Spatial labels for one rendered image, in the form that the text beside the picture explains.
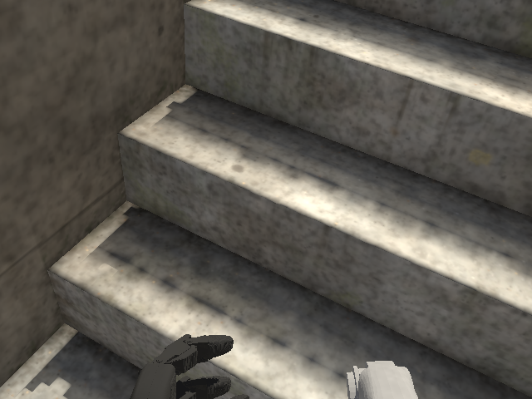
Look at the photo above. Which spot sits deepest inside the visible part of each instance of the right robot thigh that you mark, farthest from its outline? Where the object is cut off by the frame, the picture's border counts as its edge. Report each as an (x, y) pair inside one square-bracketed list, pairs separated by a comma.
[(379, 380)]

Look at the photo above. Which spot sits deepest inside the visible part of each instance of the right robot shin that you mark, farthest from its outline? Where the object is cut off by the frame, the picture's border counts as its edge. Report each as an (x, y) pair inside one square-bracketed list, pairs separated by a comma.
[(404, 368)]

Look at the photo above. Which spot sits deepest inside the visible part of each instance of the left robot hand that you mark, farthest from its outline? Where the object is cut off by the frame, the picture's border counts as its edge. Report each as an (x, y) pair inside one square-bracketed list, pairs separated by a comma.
[(157, 380)]

